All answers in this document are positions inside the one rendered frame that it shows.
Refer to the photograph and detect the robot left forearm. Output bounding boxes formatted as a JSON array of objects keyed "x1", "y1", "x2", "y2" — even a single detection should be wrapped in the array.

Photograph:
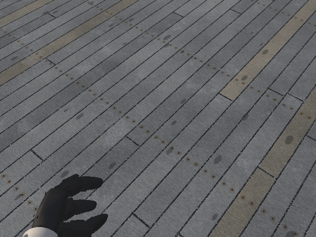
[{"x1": 22, "y1": 227, "x2": 58, "y2": 237}]

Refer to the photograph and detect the robot left hand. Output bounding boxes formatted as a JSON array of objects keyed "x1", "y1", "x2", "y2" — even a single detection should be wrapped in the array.
[{"x1": 32, "y1": 174, "x2": 108, "y2": 237}]

